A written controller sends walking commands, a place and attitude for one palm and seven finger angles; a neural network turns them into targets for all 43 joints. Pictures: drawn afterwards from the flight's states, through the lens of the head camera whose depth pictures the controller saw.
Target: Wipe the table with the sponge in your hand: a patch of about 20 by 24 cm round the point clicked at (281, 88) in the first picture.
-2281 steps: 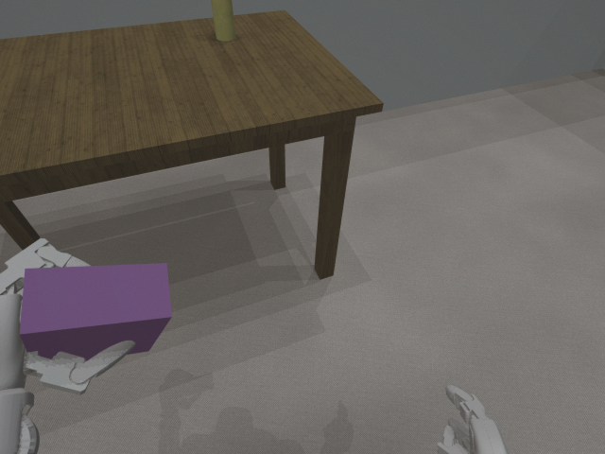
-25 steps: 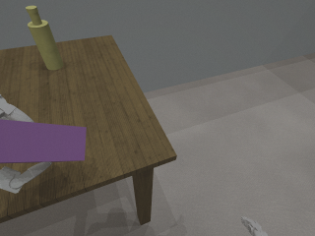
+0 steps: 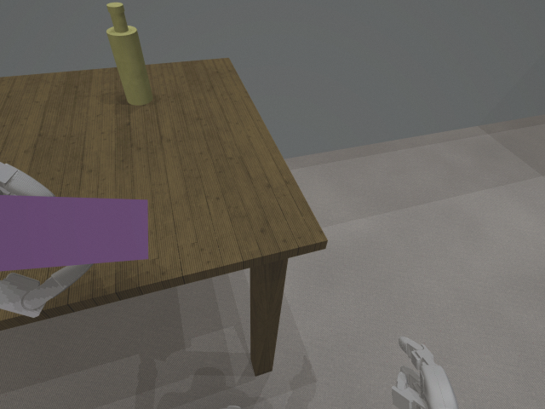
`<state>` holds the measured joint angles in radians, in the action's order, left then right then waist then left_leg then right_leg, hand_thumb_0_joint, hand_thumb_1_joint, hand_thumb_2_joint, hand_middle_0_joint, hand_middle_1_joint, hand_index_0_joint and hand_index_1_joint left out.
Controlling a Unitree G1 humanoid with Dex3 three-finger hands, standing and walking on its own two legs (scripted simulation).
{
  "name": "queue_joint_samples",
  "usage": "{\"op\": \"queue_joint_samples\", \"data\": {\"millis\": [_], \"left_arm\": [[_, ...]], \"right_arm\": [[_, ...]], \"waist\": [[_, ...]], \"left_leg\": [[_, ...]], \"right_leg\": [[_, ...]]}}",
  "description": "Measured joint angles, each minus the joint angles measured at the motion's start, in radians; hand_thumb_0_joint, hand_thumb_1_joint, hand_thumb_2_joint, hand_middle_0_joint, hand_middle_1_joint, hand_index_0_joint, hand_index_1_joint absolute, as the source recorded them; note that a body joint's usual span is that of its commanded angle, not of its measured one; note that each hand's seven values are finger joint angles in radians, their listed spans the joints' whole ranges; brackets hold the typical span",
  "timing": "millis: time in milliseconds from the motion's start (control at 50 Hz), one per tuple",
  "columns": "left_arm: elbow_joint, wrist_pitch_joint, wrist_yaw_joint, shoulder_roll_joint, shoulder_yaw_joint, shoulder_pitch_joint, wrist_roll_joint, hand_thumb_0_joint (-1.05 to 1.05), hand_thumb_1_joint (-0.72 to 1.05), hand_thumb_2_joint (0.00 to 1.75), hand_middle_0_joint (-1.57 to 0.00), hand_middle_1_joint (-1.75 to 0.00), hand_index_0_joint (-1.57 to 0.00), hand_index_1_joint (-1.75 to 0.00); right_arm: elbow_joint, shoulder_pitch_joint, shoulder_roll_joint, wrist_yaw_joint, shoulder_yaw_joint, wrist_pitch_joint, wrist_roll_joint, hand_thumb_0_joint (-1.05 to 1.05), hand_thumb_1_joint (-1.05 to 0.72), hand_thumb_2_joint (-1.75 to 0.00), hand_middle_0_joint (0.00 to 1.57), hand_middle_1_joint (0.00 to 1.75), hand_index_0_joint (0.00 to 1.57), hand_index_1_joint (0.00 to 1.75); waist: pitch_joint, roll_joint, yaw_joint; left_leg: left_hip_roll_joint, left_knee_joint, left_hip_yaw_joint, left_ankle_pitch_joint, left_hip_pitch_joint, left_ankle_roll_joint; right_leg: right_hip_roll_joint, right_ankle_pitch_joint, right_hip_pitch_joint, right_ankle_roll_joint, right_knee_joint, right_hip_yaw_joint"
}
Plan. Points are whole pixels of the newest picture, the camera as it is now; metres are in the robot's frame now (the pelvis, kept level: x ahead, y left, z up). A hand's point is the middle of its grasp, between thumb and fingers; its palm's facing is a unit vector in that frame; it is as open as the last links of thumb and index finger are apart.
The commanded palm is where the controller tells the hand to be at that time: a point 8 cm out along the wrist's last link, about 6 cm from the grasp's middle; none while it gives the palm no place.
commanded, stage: step back with the hand held close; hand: left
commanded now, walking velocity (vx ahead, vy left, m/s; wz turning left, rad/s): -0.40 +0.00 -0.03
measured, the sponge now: (85, 233) +0.23 +0.22 +0.21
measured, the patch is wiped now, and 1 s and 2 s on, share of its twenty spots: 1.00 1.00 1.00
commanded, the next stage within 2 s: stop stepping back and stand still in 0.46 s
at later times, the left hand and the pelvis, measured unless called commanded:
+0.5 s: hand out of the picture +0.11 +0.24 +0.25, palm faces +0.33 -0.89 -0.31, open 9.7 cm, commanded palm +0.07 +0.29 +0.26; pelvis -0.11 +0.03 +0.01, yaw -4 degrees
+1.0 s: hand out of the picture -0.04 +0.30 +0.25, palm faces +0.45 -0.87 -0.22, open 9.7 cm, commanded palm -0.08 +0.34 +0.26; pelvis -0.25 +0.07 +0.01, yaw -3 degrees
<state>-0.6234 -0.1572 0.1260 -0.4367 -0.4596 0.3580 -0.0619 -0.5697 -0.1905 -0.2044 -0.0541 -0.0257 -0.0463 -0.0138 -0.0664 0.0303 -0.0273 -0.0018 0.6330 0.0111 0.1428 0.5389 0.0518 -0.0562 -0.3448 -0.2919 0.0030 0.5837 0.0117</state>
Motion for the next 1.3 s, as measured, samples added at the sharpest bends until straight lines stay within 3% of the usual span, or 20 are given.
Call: {"op": "queue_joint_samples", "data": {"millis": [100,180,260,360,400,460,500,560,600,700,800,840,920,1000,1040,1120,1180,1240,1260,1300], "left_arm": [[-0.021,-0.018,-0.005,0.030,0.071,-0.005,-0.007,-0.01,-0.51,1.08,-0.75,-1.38,-0.80,-1.38],[-0.045,-0.024,-0.015,-0.008,0.076,-0.006,-0.008,-0.01,-0.51,1.08,-0.75,-1.38,-0.81,-1.38],[-0.036,-0.008,-0.016,-0.051,0.018,0.011,-0.010,-0.01,-0.51,1.08,-0.76,-1.38,-0.81,-1.38],[-0.042,0.000,-0.002,-0.039,0.000,0.056,-0.023,-0.01,-0.51,1.08,-0.76,-1.38,-0.81,-1.38],[-0.039,-0.010,-0.003,-0.016,0.026,0.048,-0.017,-0.01,-0.51,1.08,-0.75,-1.38,-0.80,-1.38],[-0.041,-0.008,-0.009,0.018,0.091,0.032,-0.008,-0.01,-0.51,1.08,-0.76,-1.38,-0.81,-1.38],[-0.035,-0.005,-0.015,0.020,0.103,0.008,-0.002,-0.01,-0.51,1.08,-0.76,-1.38,-0.81,-1.38],[-0.017,-0.008,-0.010,0.005,0.089,-0.044,-0.001,-0.01,-0.52,1.08,-0.76,-1.38,-0.81,-1.38],[-0.025,-0.013,-0.002,-0.019,0.058,-0.055,-0.010,-0.01,-0.52,1.08,-0.76,-1.38,-0.81,-1.38],[-0.060,0.021,0.004,-0.040,-0.004,0.057,-0.023,-0.01,-0.51,1.08,-0.76,-1.38,-0.81,-1.38],[-0.062,0.042,0.007,-0.025,0.032,0.101,-0.012,-0.01,-0.52,1.08,-0.76,-1.38,-0.81,-1.38],[-0.036,0.047,-0.003,-0.009,0.052,0.054,-0.005,-0.01,-0.52,1.08,-0.76,-1.38,-0.81,-1.38],[0.043,0.057,-0.010,0.032,0.084,-0.019,-0.011,-0.01,-0.52,1.08,-0.76,-1.38,-0.81,-1.38],[0.095,0.070,0.017,0.063,0.098,-0.064,-0.009,-0.01,-0.52,1.08,-0.76,-1.38,-0.81,-1.38],[0.081,0.071,0.029,0.068,0.101,-0.079,-0.012,-0.01,-0.52,1.08,-0.76,-1.38,-0.81,-1.38],[0.064,0.072,0.018,0.019,0.074,-0.047,-0.001,-0.01,-0.51,1.08,-0.76,-1.38,-0.80,-1.38],[0.080,0.066,0.011,0.011,0.077,-0.010,-0.005,-0.01,-0.52,1.08,-0.76,-1.38,-0.80,-1.38],[0.066,0.078,0.006,-0.019,0.070,0.007,-0.007,-0.01,-0.51,1.08,-0.76,-1.38,-0.80,-1.38],[0.053,0.076,-0.001,-0.021,0.069,-0.002,-0.006,-0.01,-0.51,1.08,-0.76,-1.38,-0.80,-1.38],[0.034,0.065,-0.011,0.009,0.081,-0.012,-0.005,-0.01,-0.52,1.08,-0.76,-1.38,-0.80,-1.38]], "right_arm": [[-0.037,0.025,0.000,-0.001,0.005,0.016,-0.013,0.01,-0.90,-0.90,0.21,0.30,0.20,0.30],[-0.025,0.035,0.004,-0.008,0.013,0.032,-0.014,0.01,-0.90,-0.90,0.21,0.30,0.20,0.30],[-0.014,0.041,0.022,0.003,0.023,0.006,0.008,0.02,-0.90,-0.90,0.21,0.30,0.20,0.30],[-0.017,-0.002,0.023,0.015,0.014,-0.018,0.010,0.01,-0.90,-0.90,0.21,0.30,0.20,0.30],[-0.038,-0.003,0.014,0.015,0.014,-0.017,0.007,0.01,-0.90,-0.90,0.21,0.30,0.20,0.30],[-0.085,-0.022,0.013,0.006,0.013,0.000,-0.005,0.01,-0.90,-0.90,0.21,0.30,0.20,0.30],[-0.084,-0.033,0.020,-0.002,0.005,0.018,-0.005,0.02,-0.90,-0.90,0.21,0.30,0.20,0.30],[-0.051,-0.023,0.005,-0.016,-0.001,0.026,-0.006,0.02,-0.90,-0.90,0.21,0.30,0.20,0.30],[-0.026,0.002,-0.005,-0.018,0.016,0.017,-0.010,0.02,-0.90,-0.90,0.21,0.30,0.20,0.30],[-0.008,-0.001,0.033,0.019,0.023,-0.031,-0.011,0.02,-0.90,-0.90,0.20,0.30,0.20,0.30],[-0.036,-0.074,0.030,0.025,0.005,-0.026,-0.004,0.01,-0.90,-0.90,0.21,0.30,0.20,0.30],[-0.057,-0.071,0.013,0.019,0.006,-0.006,-0.004,0.01,-0.90,-0.90,0.21,0.30,0.20,0.30],[-0.139,-0.061,0.010,0.005,0.002,0.028,-0.013,0.02,-0.90,-0.90,0.21,0.30,0.20,0.30],[-0.116,-0.070,0.005,-0.022,-0.010,0.019,-0.009,0.02,-0.90,-0.90,0.21,0.30,0.21,0.30],[-0.078,-0.057,-0.016,-0.033,-0.005,-0.003,-0.005,0.02,-0.90,-0.90,0.21,0.30,0.21,0.30],[-0.043,-0.045,0.019,-0.013,0.004,-0.026,-0.014,0.02,-0.90,-0.90,0.20,0.30,0.20,0.30],[-0.047,-0.069,0.026,0.002,-0.008,-0.032,-0.015,0.02,-0.90,-0.90,0.20,0.30,0.20,0.30],[-0.029,-0.087,0.026,0.005,-0.014,-0.013,-0.009,0.01,-0.90,-0.90,0.20,0.30,0.20,0.30],[-0.032,-0.080,0.019,0.006,-0.011,-0.008,-0.010,0.01,-0.90,-0.90,0.21,0.30,0.20,0.30],[-0.078,-0.062,0.003,0.009,-0.003,-0.004,-0.009,0.01,-0.90,-0.90,0.21,0.30,0.20,0.30]], "waist": [[0.032,-0.001,-0.009],[0.048,-0.025,0.024],[0.065,-0.028,0.032],[0.024,-0.006,0.013],[0.025,0.007,-0.001],[0.009,-0.022,-0.009],[0.001,-0.064,0.000],[0.011,-0.079,0.040],[0.032,-0.068,0.068],[0.074,-0.077,0.060],[0.017,-0.040,0.041],[0.020,-0.011,0.022],[-0.016,-0.026,-0.011],[-0.059,-0.057,0.002],[-0.051,-0.029,0.029],[-0.027,-0.061,0.049],[-0.041,-0.029,0.063],[-0.032,-0.014,0.060],[-0.012,-0.011,0.042],[0.021,0.010,0.016]], "left_leg": [[0.018,0.033,0.001,0.000,-0.023,-0.044],[0.002,0.005,-0.011,0.010,-0.028,0.010],[0.014,-0.072,-0.031,-0.059,-0.038,0.011],[0.037,-0.166,-0.043,-0.138,-0.031,-0.005],[0.039,-0.057,-0.034,-0.001,0.015,-0.047],[-0.001,0.284,-0.012,0.220,0.054,-0.077],[-0.005,0.349,-0.022,0.276,0.016,-0.076],[0.028,0.112,-0.014,0.188,-0.116,-0.070],[0.036,0.019,-0.007,0.125,-0.127,-0.033],[0.041,-0.034,-0.039,0.050,-0.127,-0.036],[0.034,-0.066,-0.023,0.077,-0.119,-0.046],[0.034,0.092,-0.014,0.215,-0.054,-0.047],[0.026,0.408,-0.020,0.231,0.000,-0.044],[0.057,0.138,-0.059,0.283,-0.172,-0.018],[0.066,-0.019,-0.025,0.280,-0.231,0.000],[0.048,-0.043,-0.064,0.113,-0.246,-0.037],[0.061,-0.095,-0.051,0.096,-0.258,-0.048],[0.065,0.024,-0.038,0.232,-0.182,-0.042],[0.063,0.147,-0.029,0.275,-0.130,-0.041],[0.060,0.362,0.005,0.271,-0.056,-0.043]], "right_leg": [[-0.008,0.043,-0.010,-0.018,-0.007,0.019],[0.010,0.040,-0.046,-0.027,0.033,0.025],[-0.012,-0.120,-0.107,-0.014,0.238,0.036],[-0.004,-0.092,0.028,0.021,0.004,-0.011],[0.002,0.059,0.050,0.018,-0.079,-0.019],[0.029,0.084,0.043,-0.016,-0.074,-0.004],[0.058,0.091,0.025,-0.030,-0.070,0.007],[0.084,0.099,-0.039,-0.049,-0.023,-0.003],[0.086,0.044,-0.117,-0.048,0.069,-0.006],[0.029,-0.126,-0.192,-0.033,0.325,0.005],[0.014,-0.102,0.031,0.019,0.014,-0.066],[0.011,0.096,0.053,0.051,-0.067,-0.084],[0.028,0.108,0.039,0.045,-0.064,-0.075],[0.065,0.059,-0.006,0.046,-0.037,-0.083],[0.054,-0.039,-0.062,0.037,0.051,-0.088],[0.044,-0.110,-0.147,0.013,0.381,-0.060],[0.033,-0.127,-0.091,0.020,0.293,-0.103],[0.024,-0.087,0.040,0.059,-0.010,-0.103],[0.024,0.062,0.034,0.074,-0.038,-0.106],[0.012,0.122,0.030,0.077,-0.022,-0.116]]}}
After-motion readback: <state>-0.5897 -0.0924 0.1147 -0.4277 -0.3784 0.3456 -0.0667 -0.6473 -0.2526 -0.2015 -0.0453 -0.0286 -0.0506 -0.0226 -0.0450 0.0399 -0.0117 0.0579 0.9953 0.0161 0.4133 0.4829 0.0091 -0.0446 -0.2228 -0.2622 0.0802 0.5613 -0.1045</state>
